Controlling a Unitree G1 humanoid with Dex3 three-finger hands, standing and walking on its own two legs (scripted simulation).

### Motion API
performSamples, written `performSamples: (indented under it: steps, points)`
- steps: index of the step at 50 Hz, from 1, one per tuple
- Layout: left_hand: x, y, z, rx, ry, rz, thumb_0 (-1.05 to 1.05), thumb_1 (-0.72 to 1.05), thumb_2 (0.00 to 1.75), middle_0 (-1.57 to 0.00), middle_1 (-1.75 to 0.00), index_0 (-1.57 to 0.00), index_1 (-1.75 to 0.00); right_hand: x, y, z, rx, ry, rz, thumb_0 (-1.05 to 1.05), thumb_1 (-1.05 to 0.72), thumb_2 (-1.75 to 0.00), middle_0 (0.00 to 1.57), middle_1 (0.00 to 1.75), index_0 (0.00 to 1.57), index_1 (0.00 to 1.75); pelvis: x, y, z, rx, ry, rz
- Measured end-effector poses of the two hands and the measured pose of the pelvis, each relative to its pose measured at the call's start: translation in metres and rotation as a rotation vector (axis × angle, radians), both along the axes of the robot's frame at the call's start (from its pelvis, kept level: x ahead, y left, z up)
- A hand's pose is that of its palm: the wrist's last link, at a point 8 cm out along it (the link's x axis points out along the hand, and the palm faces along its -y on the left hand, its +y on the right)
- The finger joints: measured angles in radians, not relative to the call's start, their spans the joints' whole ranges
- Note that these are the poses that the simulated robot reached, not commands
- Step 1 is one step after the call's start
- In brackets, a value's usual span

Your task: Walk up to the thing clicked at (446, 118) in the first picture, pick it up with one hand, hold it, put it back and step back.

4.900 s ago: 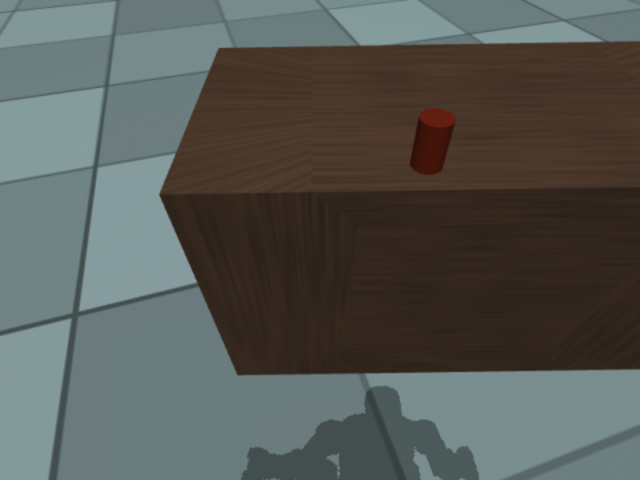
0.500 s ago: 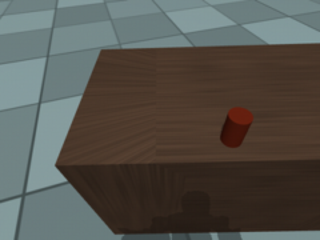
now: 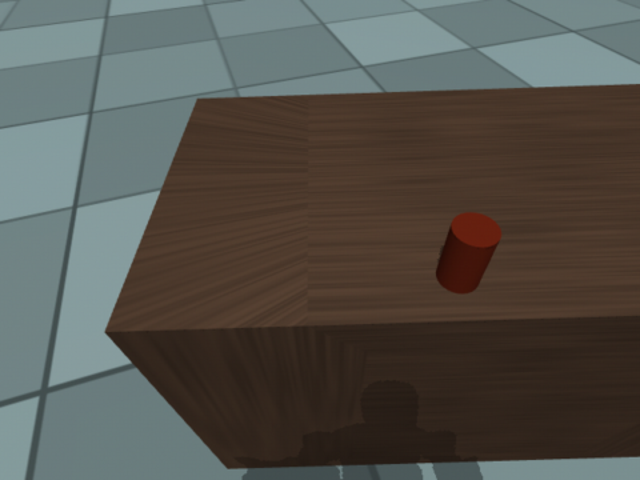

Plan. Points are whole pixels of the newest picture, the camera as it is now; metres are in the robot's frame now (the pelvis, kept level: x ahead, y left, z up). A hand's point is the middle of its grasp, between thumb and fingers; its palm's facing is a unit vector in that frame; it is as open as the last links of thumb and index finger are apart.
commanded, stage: stand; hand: right
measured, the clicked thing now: (466, 254) +0.39 -0.18 +0.07
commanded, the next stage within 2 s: rise first in 0.76 s
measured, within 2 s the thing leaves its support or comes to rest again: neither
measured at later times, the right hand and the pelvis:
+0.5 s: hand out of the picture +0.07 -0.25 -0.16, palm faces -0.04 +0.94 -0.34, open 7.3 cm; pelvis +0.00 +0.00 +0.00, yaw +0 degrees
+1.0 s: hand out of the picture +0.13 -0.24 -0.15, palm faces +0.12 +0.94 -0.31, open 8.6 cm; pelvis -0.01 +0.00 -0.01, yaw -1 degrees
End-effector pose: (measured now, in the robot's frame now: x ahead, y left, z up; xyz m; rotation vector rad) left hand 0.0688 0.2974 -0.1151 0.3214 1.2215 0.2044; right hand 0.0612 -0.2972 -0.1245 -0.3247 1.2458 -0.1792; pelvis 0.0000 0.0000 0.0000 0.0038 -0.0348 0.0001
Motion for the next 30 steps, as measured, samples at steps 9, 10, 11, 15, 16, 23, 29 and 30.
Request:
performSamples:
  steps: [9, 10, 11, 15, 16, 23, 29, 30]
  points:
    - [0.0015, 0.0004, 0.0011, 0.002, -0.002, -0.001, 0.01, 0.90, 0.90, -0.20, -0.30, -0.21, -0.30, 0.0009, -0.0004, -0.0001, 0.001, -0.005, 0.001, 0.00, -0.91, -0.90, 0.20, 0.30, 0.21, 0.30, 0.0004, -0.0002, 0.0001, 0.002, 0.000, -0.002]
    - [0.0016, 0.0004, 0.0013, 0.002, -0.002, -0.002, 0.01, 0.90, 0.90, -0.20, -0.30, -0.21, -0.30, 0.0011, -0.0004, -0.0002, 0.001, -0.006, 0.002, 0.00, -0.91, -0.90, 0.20, 0.30, 0.21, 0.30, 0.0005, -0.0003, 0.0001, 0.002, -0.001, -0.003]
    - [0.0017, 0.0004, 0.0015, 0.003, -0.003, -0.002, 0.01, 0.90, 0.90, -0.20, -0.30, -0.21, -0.30, 0.0014, -0.0005, -0.0002, 0.001, -0.007, 0.001, 0.00, -0.91, -0.90, 0.20, 0.30, 0.21, 0.30, 0.0005, -0.0003, 0.0001, 0.002, -0.001, -0.003]
    - [0.0015, 0.0003, 0.0018, 0.005, -0.003, -0.003, 0.01, 0.90, 0.90, -0.20, -0.30, -0.21, -0.30, 0.0022, -0.0008, -0.0003, 0.002, -0.008, 0.000, 0.00, -0.91, -0.90, 0.20, 0.30, 0.21, 0.30, 0.0004, -0.0007, 0.0001, 0.001, 0.000, -0.003]
    - [0.0014, 0.0002, 0.0017, 0.006, -0.002, -0.003, 0.01, 0.90, 0.90, -0.20, -0.30, -0.21, -0.30, 0.0022, -0.0008, -0.0003, 0.003, -0.008, 0.000, 0.00, -0.91, -0.90, 0.20, 0.30, 0.21, 0.30, 0.0004, -0.0009, 0.0001, 0.001, 0.000, -0.003]
    - [0.0005, -0.0004, 0.0000, 0.004, 0.009, -0.004, 0.01, 0.90, 0.90, -0.20, -0.30, -0.21, -0.30, 0.0007, -0.0014, -0.0003, 0.001, 0.004, -0.003, 0.00, -0.91, -0.90, 0.20, 0.30, 0.21, 0.30, 0.0018, -0.0011, 0.0000, -0.001, 0.005, -0.004]
    - [0.0024, -0.0009, -0.0010, 0.000, 0.012, -0.005, 0.01, 0.90, 0.90, -0.20, -0.30, -0.21, -0.30, 0.0006, -0.0017, -0.0001, -0.003, 0.010, -0.005, 0.00, -0.91, -0.90, 0.20, 0.30, 0.21, 0.30, 0.0039, -0.0003, 0.0000, -0.001, 0.007, -0.005]
    - [0.0030, -0.0009, -0.0011, 0.000, 0.012, -0.005, 0.01, 0.90, 0.90, -0.20, -0.30, -0.21, -0.30, 0.0008, -0.0016, -0.0001, -0.003, 0.010, -0.005, 0.00, -0.91, -0.90, 0.20, 0.30, 0.21, 0.30, 0.0041, -0.0002, 0.0000, -0.001, 0.007, -0.005]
